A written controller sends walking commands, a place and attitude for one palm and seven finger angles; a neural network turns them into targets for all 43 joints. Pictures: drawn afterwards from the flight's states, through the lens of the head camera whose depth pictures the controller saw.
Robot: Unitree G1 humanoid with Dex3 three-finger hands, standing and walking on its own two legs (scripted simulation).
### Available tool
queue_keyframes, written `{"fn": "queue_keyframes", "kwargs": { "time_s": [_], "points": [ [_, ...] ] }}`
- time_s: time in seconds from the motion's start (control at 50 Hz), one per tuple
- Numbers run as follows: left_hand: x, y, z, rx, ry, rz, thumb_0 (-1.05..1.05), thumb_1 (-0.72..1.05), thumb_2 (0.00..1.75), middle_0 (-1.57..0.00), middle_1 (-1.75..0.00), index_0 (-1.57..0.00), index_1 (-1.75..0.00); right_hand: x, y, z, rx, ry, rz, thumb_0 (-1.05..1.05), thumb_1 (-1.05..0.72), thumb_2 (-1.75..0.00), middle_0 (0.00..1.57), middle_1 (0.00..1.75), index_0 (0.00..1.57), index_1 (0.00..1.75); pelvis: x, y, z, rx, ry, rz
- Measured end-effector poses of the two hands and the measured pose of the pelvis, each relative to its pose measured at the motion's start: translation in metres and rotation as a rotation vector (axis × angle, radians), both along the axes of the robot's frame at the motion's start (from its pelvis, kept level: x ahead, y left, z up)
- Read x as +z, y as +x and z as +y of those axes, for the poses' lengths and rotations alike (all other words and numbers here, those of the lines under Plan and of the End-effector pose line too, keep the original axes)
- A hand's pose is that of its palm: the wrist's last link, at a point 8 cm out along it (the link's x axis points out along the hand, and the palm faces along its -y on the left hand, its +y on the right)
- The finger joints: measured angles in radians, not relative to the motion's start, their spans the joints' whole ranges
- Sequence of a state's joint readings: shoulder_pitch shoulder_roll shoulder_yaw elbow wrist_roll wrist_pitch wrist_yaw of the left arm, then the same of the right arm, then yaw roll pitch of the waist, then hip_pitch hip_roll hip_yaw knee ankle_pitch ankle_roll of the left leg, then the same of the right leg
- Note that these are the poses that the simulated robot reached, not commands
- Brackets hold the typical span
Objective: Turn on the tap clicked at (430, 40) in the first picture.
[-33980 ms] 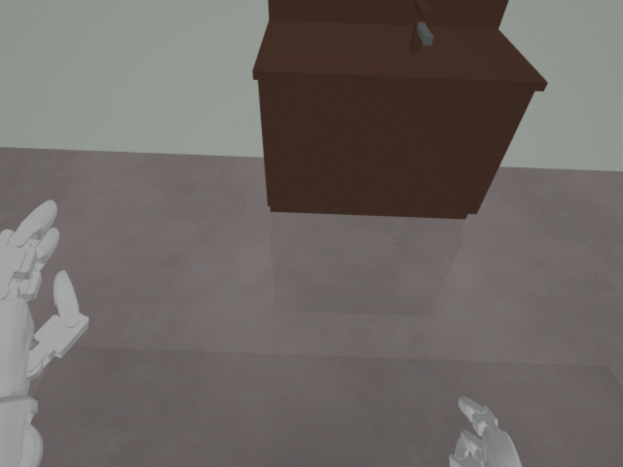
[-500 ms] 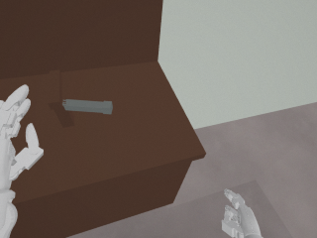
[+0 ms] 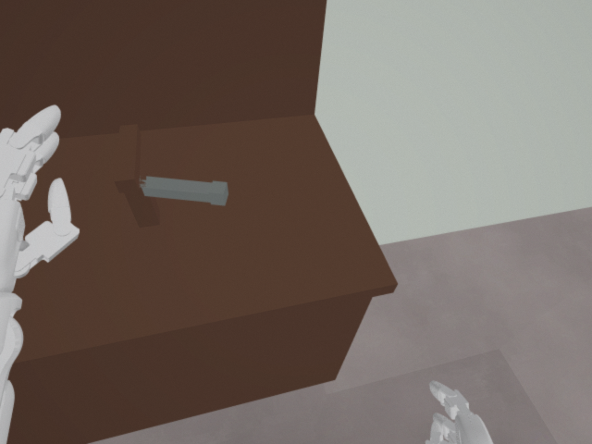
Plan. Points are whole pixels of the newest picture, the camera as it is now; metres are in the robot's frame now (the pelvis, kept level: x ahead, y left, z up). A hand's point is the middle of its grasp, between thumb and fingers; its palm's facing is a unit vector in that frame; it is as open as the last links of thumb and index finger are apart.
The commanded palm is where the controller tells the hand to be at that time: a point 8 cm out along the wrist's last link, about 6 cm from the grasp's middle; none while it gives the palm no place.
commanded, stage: turn the palm inward beside the body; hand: left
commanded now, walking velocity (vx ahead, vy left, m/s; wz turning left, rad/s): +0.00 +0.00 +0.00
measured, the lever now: (218, 193) +0.47 +0.19 +0.04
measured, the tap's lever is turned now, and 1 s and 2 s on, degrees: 71 71 71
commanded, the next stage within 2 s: none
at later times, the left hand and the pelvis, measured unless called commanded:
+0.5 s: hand (114, 299) +0.21 +0.22 +0.14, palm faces +0.44 -0.83 -0.35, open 7.4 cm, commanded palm +0.15 +0.26 +0.16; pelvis -0.01 -0.06 -0.02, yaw +2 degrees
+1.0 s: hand (129, 317) +0.20 +0.20 +0.13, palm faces +0.44 -0.86 -0.25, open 7.4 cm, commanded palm +0.15 +0.24 +0.15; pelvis +0.01 -0.05 -0.02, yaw +2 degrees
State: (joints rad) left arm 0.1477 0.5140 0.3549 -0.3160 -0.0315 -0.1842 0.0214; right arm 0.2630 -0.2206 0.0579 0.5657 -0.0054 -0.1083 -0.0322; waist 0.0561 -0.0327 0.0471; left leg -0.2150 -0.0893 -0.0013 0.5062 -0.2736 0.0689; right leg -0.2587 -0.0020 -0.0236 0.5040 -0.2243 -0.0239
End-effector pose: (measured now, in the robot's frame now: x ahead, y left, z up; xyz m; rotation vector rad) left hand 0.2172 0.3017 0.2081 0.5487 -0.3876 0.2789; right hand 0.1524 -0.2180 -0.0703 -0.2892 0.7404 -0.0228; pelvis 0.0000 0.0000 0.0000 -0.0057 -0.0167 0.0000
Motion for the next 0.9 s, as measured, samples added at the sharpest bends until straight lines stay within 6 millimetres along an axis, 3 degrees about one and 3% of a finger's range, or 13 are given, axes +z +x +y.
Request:
{"fn": "queue_keyframes", "kwargs": {
  "time_s": [0.04, 0.08, 0.18, 0.24, 0.34, 0.6, 0.76, 0.9],
  "points": [
    [0.005, 0.004, 0.012, 0.037, -0.092, 0.021, 0.01, 0.88, 0.9, -0.22, -0.3, -0.21, -0.3, -0.006, 0.002, -0.004, 0.005, 0.02, 0.015, 0.01, -0.91, -0.9, 0.21, 0.3, 0.21, 0.3, 0.0, -0.001, -0.002, -0.012, 0.004, 0.002],
    [-0.002, 0.002, 0.012, 0.061, -0.149, 0.091, 0.01, 0.89, 0.9, -0.21, -0.3, -0.21, -0.3, -0.007, 0.006, -0.011, -0.01, 0.047, 0.003, 0.01, -0.9, -0.9, 0.21, 0.3, 0.21, 0.3, 0.0, 0.0, -0.004, -0.023, 0.006, 0.009],
    [-0.04, -0.026, -0.024, 0.01, -0.164, 0.239, 0.01, 0.9, 0.9, -0.21, -0.3, -0.2, -0.3, -0.004, 0.016, -0.029, -0.024, 0.052, -0.052, 0.01, -0.91, -0.9, 0.21, 0.3, 0.21, 0.3, -0.004, -0.005, -0.015, -0.025, 0.011, 0.026],
    [-0.05, -0.045, -0.035, 0.02, -0.175, 0.192, 0.01, 0.89, 0.9, -0.21, -0.3, -0.21, -0.3, -0.002, 0.022, -0.04, -0.017, 0.026, -0.07, 0.01, -0.91, -0.9, 0.21, 0.3, 0.21, 0.3, -0.009, -0.008, -0.027, -0.014, 0.013, 0.032],
    [-0.043, -0.064, -0.03, 0.163, -0.167, 0.058, 0.01, 0.89, 0.9, -0.22, -0.3, -0.21, -0.3, -0.01, 0.028, -0.053, 0.014, 0.012, -0.078, 0.01, -0.91, -0.9, 0.2, 0.3, 0.2, 0.3, -0.016, -0.012, -0.046, 0.023, 0.007, 0.034],
    [-0.049, -0.037, -0.06, 0.154, -0.21, 0.183, 0.01, 0.89, 0.9, -0.21, -0.3, -0.21, -0.3, -0.029, 0.035, -0.073, -0.063, 0.083, -0.09, 0.01, -0.91, -0.9, 0.21, 0.3, 0.21, 0.3, -0.021, 0.0, -0.07, 0.023, 0.01, 0.056],
    [-0.054, -0.049, -0.058, 0.184, -0.254, 0.19, 0.01, 0.89, 0.9, -0.21, -0.3, -0.21, -0.3, -0.031, 0.034, -0.083, -0.091, 0.058, -0.075, 0.01, -0.91, -0.9, 0.2, 0.3, 0.2, 0.3, -0.021, 0.014, -0.064, 0.019, 0.012, 0.086],
    [-0.066, -0.056, -0.061, 0.182, -0.298, 0.185, 0.01, 0.89, 0.9, -0.21, -0.3, -0.2, -0.3, -0.027, 0.036, -0.074, -0.066, 0.032, -0.108, 0.01, -0.91, -0.9, 0.2, 0.3, 0.2, 0.29, -0.021, 0.015, -0.055, 0.031, 0.007, 0.087]
  ]
}}
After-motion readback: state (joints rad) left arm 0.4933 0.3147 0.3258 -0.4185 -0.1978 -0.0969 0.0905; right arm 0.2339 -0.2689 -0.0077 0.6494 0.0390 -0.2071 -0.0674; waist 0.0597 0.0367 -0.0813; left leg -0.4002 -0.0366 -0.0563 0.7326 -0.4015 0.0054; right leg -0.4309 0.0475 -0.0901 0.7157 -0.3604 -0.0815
